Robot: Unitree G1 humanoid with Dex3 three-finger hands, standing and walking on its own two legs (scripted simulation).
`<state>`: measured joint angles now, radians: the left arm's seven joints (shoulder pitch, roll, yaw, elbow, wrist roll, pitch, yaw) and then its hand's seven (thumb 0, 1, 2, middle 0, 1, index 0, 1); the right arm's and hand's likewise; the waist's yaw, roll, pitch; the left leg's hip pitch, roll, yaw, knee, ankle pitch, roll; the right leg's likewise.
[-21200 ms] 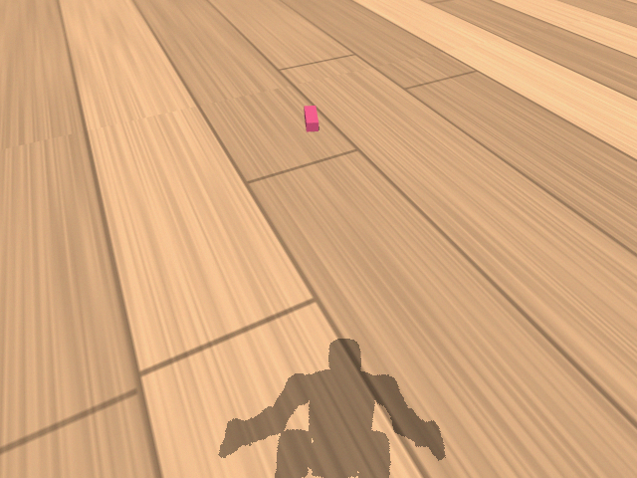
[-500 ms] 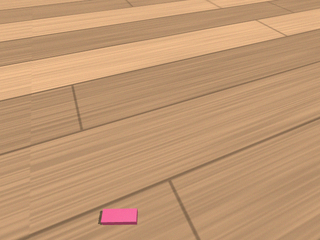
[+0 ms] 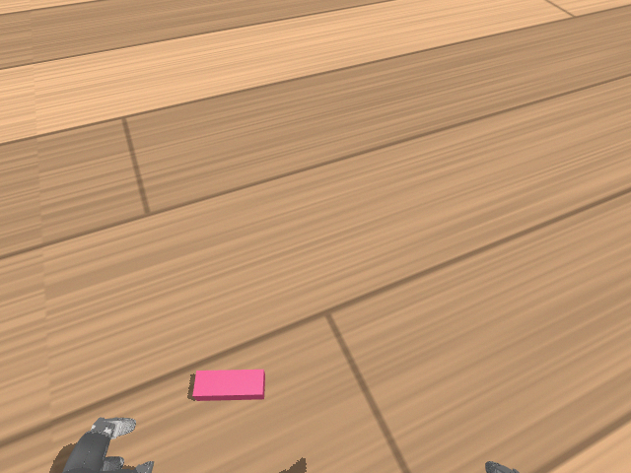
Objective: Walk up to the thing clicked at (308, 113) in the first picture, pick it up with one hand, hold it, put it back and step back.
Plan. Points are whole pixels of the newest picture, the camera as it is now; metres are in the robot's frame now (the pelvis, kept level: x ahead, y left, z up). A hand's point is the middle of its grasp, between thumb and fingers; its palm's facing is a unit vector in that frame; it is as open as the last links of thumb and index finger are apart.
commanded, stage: rise first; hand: left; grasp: from above
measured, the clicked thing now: (230, 385) +0.43 +0.23 -0.73
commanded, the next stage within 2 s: none
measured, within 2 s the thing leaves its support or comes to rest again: neither
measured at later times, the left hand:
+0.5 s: hand out of the picture +0.13 +0.26 -0.22, palm faces -0.19 -0.86 -0.47, open 14.2 cm
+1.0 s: hand (169, 438) +0.24 +0.29 -0.42, palm faces -0.47 -0.43 -0.78, open 14.3 cm
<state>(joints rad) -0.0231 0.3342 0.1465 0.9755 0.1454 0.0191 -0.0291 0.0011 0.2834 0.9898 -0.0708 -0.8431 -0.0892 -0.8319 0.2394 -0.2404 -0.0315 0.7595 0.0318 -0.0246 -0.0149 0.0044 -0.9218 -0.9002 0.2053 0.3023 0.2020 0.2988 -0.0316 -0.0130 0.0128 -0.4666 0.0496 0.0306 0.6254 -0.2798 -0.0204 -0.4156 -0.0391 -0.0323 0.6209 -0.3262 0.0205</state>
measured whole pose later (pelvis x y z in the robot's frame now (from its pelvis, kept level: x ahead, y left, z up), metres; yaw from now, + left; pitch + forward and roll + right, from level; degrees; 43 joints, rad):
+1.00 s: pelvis -0.06 +0.00 -0.27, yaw -3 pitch +34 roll -4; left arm -0.29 0.49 0.12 0.76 0.76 -0.12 0.11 -0.01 -0.58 1.04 -0.07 -1.04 -0.06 -1.06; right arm 0.05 -0.28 -0.08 0.67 -0.02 -0.13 0.06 0.01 -0.89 -0.89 0.21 0.30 0.20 0.30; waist -0.01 0.01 -0.16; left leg -1.83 0.07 -0.06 1.90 -0.65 -0.02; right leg -1.75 -0.03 -0.03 1.89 -0.72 0.02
